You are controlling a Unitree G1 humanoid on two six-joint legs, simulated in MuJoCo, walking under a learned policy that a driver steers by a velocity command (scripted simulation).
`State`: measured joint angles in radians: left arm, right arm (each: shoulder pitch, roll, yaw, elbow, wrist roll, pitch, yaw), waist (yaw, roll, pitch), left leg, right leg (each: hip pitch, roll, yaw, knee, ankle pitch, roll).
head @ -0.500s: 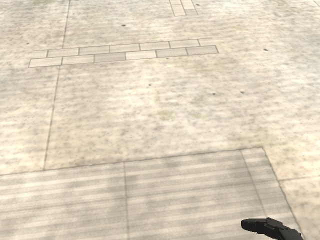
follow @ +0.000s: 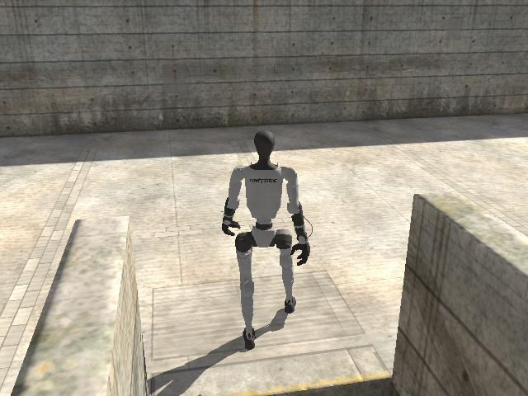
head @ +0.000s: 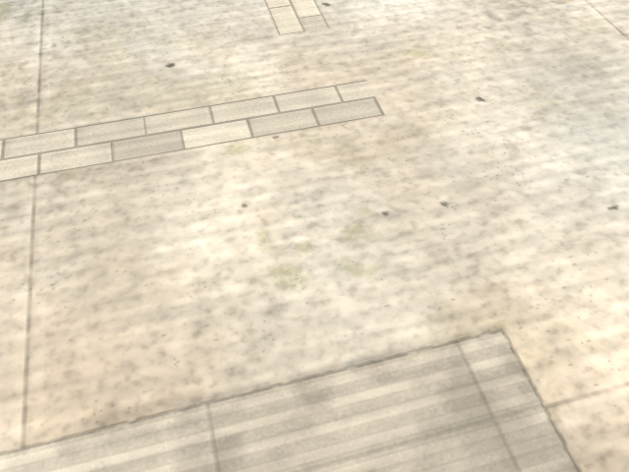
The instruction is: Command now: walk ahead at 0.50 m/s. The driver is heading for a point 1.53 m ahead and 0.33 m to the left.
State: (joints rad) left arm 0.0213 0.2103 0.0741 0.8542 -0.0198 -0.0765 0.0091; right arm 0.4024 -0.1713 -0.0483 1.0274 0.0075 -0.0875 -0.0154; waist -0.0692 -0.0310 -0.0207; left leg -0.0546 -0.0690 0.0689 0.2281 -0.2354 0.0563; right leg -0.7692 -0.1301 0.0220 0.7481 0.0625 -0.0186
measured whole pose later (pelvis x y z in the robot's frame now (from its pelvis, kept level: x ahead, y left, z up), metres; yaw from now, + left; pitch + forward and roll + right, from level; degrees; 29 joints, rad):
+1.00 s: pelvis +0.52 +0.01 +0.01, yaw +0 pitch +3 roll +1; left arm 0.08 0.26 0.09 0.87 -0.01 -0.07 0.01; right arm 0.34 -0.21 -0.06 0.97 0.00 -0.09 0.00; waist -0.05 -0.04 -0.01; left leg -0.12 -0.05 0.05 0.25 -0.18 0.06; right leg -0.70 -0.13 0.04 0.86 -0.07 -0.02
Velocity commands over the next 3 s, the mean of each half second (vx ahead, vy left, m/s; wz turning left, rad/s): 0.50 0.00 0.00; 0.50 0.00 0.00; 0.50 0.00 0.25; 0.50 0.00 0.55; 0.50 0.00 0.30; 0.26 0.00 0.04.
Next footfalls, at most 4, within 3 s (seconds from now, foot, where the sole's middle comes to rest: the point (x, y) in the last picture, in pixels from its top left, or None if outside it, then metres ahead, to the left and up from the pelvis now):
0.16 right None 0.27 -0.15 -0.78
0.70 left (263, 455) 0.53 0.10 -0.78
1.24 right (364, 329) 0.82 -0.15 -0.78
1.78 left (239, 261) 1.05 0.16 -0.78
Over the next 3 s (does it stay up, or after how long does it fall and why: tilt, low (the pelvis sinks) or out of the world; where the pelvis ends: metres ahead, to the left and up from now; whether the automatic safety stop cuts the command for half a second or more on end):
stays up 1.43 0.32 -0.01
